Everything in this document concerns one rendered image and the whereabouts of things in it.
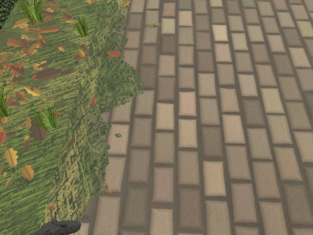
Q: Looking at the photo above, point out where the left robot hand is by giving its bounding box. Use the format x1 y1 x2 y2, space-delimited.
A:
30 219 81 235

